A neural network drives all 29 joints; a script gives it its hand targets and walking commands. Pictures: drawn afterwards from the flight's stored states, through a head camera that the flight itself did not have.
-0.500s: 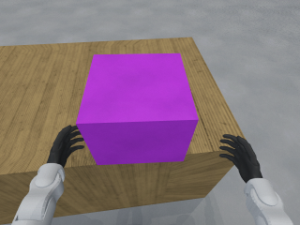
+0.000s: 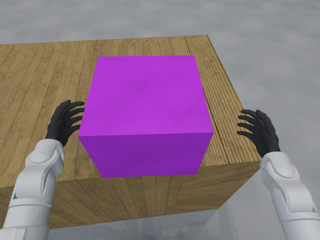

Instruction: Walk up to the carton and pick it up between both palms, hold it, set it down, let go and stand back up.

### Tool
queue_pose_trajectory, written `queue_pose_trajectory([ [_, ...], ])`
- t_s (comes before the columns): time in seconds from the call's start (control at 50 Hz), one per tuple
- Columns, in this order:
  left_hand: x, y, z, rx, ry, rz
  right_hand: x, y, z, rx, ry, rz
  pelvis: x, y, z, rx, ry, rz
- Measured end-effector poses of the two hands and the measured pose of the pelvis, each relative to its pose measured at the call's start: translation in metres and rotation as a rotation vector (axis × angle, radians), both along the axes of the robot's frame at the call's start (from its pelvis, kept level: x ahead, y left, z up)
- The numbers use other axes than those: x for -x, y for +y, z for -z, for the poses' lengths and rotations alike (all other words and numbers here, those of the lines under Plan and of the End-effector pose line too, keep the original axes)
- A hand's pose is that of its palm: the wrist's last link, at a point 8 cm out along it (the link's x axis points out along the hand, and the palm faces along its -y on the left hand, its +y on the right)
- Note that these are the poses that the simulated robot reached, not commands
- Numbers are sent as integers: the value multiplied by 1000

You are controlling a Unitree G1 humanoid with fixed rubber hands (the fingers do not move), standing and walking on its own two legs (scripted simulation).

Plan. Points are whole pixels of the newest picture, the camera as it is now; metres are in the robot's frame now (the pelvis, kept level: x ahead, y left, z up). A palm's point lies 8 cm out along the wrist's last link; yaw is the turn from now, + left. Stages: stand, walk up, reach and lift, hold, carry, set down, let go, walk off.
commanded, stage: reach and lift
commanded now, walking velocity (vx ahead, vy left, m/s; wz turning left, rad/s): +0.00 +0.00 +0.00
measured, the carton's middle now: (148, 116) +0.45 +0.06 +0.01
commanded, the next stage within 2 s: none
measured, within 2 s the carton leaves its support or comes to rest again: neither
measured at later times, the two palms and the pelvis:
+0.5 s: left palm (51, 95) +0.40 +0.27 +0.15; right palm (259, 108) +0.40 -0.21 +0.12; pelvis +0.00 +0.00 +0.00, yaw +0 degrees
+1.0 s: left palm (52, 79) +0.42 +0.27 +0.17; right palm (255, 86) +0.44 -0.20 +0.15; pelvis +0.00 -0.01 +0.00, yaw +2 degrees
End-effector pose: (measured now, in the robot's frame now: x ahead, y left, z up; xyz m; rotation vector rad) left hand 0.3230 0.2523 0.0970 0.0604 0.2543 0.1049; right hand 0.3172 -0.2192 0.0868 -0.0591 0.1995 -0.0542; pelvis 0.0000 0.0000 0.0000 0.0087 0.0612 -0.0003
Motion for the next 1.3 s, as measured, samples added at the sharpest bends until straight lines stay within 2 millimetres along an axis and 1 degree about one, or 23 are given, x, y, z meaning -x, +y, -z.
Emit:
queue_pose_trajectory([
  [0.1, -10, 5, -8, -4, 3, -12, -14, 2, -10, -2, -8, -1, 6, 0, 0, 0, -8, 0],
  [0.2, -27, 14, -16, -2, 16, -52, -32, 3, -13, -10, 25, 3, 9, 0, 0, 0, -13, -1],
  [0.26, -38, 18, -23, 2, 18, -72, -43, 3, -15, -16, 40, 3, 9, 0, 0, 0, -12, -1],
  [0.34, -51, 19, -38, 6, -12, -74, -54, 5, -24, -19, 22, 0, 7, 0, 0, 0, -9, 0],
  [0.48, -72, 22, -48, 49, -1, -94, -76, 6, -33, -29, 35, 14, 5, 0, 0, 0, -6, -1],
  [0.58, -79, 19, -56, 49, -13, -88, -88, 7, -41, -45, 37, 19, 2, -1, 0, 0, -3, -3],
  [0.74, -91, 17, -61, 73, 15, -100, -106, 11, -55, -62, 49, 25, 2, -3, 0, 1, -1, -11],
  [0.82, -97, 14, -73, 71, -13, -96, -116, 13, -64, -68, 49, 25, 0, -4, 0, 2, 3, -17],
  [0.94, -101, 17, -79, 79, -9, -109, -124, 16, -68, -64, 68, 23, -2, -6, 0, 3, 7, -27],
  [1.0, -100, 19, -75, 69, -11, -107, -125, 16, -65, -55, 68, 24, -3, -7, 0, 3, 9, -31],
  [1.1, -93, 24, -53, 39, 32, -116, -123, 13, -47, -39, 114, 36, -3, -8, 0, 3, 13, -35],
  [1.18, -92, 27, -46, 7, -4, -113, -127, 16, -48, -34, 58, 29, -4, -9, 0, 5, 23, -38],
  [1.22, -92, 30, -41, -2, -10, -118, -129, 18, -44, -20, 50, 21, -4, -9, 0, 5, 30, -40],
  [1.3, -90, 36, -23, -24, 17, -134, -129, 22, -21, 3, 100, 14, -6, -8, 1, 6, 50, -40],
])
